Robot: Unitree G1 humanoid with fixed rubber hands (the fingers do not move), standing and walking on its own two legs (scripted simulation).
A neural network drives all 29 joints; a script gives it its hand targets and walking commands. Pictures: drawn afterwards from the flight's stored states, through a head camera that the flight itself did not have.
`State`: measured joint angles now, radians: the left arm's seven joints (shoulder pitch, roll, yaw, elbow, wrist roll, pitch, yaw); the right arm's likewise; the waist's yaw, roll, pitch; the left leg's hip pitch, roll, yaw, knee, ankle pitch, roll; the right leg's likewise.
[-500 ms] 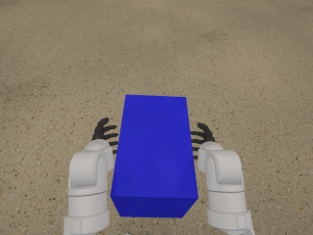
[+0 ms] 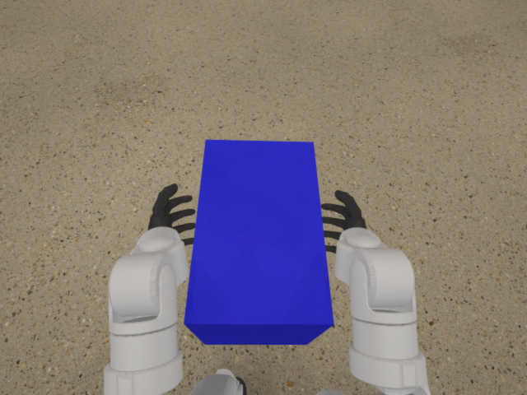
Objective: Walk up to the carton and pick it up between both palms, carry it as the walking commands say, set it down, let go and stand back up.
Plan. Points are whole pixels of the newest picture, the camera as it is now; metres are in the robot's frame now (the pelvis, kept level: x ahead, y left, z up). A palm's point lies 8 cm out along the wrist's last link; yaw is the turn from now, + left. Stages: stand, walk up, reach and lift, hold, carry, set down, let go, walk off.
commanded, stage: carry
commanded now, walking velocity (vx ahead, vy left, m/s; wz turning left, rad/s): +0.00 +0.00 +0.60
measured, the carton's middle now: (257, 245) +0.35 +0.01 -0.02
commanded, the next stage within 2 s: none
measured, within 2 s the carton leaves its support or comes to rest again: neither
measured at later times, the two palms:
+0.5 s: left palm (32, 295) +0.24 +0.28 +0.08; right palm (236, 236) +0.32 +0.04 +0.07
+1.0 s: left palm out of the picture +0.17 +0.32 +0.10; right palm (186, 232) +0.31 +0.10 +0.09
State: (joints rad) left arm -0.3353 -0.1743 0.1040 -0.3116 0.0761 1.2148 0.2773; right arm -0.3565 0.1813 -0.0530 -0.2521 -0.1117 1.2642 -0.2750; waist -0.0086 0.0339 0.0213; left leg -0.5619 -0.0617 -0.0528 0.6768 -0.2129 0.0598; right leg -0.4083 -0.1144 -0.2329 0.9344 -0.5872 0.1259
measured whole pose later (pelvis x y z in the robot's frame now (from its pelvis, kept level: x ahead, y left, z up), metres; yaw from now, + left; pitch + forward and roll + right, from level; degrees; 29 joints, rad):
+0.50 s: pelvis -0.01 +0.06 -0.01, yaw +20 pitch +7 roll +0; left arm -0.32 -0.17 0.11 -0.30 0.06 1.19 0.26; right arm -0.34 0.18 -0.04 -0.26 -0.11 1.25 -0.29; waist -0.02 0.02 0.01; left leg -0.51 -0.02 0.03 0.68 -0.29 0.05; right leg -0.40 -0.30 -0.27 0.97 -0.53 0.13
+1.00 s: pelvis -0.01 +0.05 +0.01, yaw +35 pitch +4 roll +0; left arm -0.31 -0.17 0.05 -0.31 0.05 1.21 0.27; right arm -0.29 0.16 -0.05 -0.29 -0.10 1.23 -0.29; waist 0.00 0.03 0.00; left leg -0.56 -0.08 -0.07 0.91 -0.47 0.01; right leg -0.30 -0.13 -0.19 0.60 -0.35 0.04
